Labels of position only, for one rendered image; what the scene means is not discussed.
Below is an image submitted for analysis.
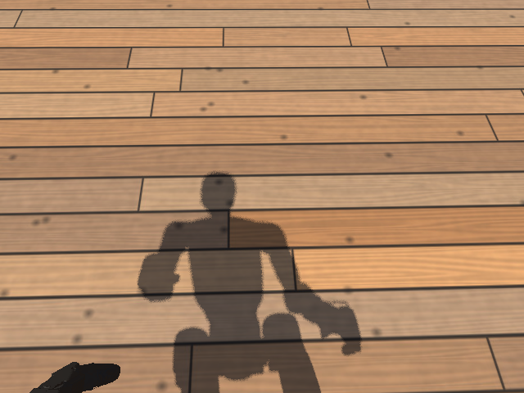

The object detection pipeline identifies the robot left hand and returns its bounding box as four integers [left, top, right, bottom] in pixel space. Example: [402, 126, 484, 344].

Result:
[30, 362, 120, 393]

